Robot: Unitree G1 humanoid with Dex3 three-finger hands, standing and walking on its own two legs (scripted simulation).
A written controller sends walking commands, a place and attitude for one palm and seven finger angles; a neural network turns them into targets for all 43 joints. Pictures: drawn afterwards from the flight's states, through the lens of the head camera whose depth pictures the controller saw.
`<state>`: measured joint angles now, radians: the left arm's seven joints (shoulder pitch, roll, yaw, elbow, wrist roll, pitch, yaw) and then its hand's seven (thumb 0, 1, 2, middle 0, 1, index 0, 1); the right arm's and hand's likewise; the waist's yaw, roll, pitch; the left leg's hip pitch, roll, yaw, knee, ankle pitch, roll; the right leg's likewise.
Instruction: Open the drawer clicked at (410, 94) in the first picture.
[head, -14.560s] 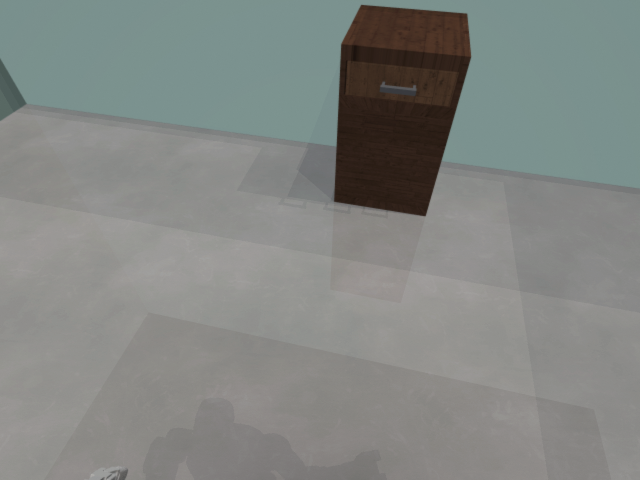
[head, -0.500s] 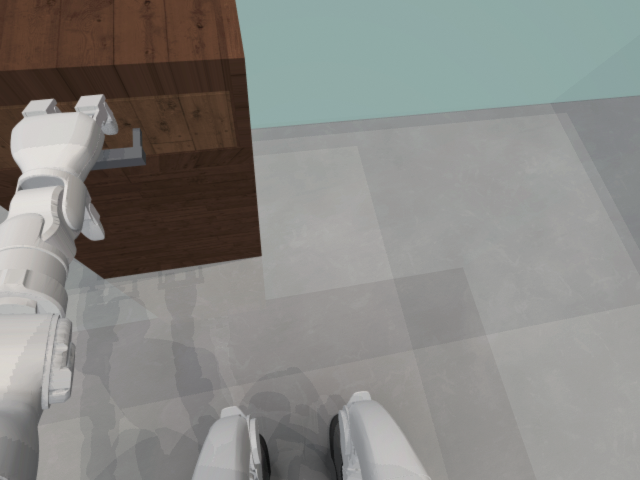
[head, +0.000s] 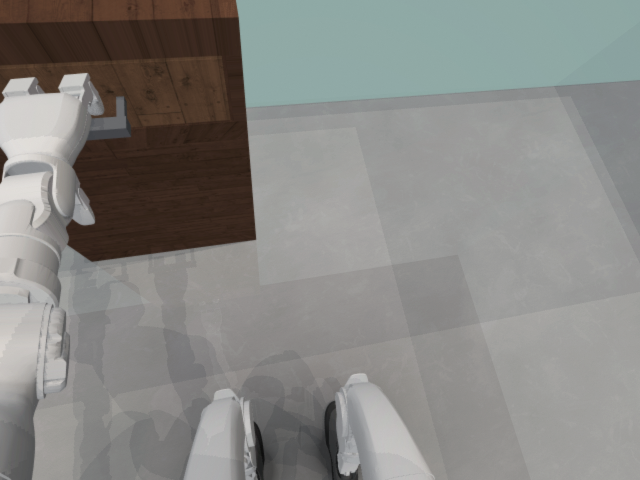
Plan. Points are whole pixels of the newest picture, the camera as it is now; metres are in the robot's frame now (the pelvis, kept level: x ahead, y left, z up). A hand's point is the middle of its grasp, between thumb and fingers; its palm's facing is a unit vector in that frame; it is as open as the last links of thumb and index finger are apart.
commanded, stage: lower the fingers behind the handle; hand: left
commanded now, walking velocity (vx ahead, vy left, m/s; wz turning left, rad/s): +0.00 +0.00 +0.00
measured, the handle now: (76, 118) +0.58 +0.28 -0.04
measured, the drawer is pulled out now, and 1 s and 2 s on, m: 0.00 0.00 0.01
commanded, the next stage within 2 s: close the thumb around the handle in 0.84 s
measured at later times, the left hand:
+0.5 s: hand (83, 165) +0.52 +0.27 -0.06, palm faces -0.05 -0.02 -1.00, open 13.9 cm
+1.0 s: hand (84, 164) +0.53 +0.27 -0.06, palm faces -0.06 -0.03 -1.00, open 13.8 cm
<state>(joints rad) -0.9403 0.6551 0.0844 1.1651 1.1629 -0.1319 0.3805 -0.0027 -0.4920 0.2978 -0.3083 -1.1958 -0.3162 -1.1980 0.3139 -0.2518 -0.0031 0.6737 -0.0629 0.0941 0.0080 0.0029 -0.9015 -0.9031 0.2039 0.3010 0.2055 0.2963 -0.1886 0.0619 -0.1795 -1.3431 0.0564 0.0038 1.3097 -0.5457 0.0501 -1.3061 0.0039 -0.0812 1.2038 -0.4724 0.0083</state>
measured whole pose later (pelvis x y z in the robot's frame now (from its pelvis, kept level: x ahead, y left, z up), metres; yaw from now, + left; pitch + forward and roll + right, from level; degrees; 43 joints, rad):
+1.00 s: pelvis -0.01 -0.01 -0.03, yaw -1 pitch +36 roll -6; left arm -0.98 0.69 0.10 1.12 1.16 -0.12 0.36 0.00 -0.49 0.30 -0.30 -1.20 -0.32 -1.20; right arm 0.30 -0.25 0.01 0.66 -0.05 0.08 0.01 0.00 -0.90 -0.90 0.20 0.30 0.21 0.30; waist -0.19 0.07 -0.17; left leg -1.50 0.06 -0.01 1.45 -0.58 0.05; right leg -1.46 0.01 -0.09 1.34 -0.50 0.00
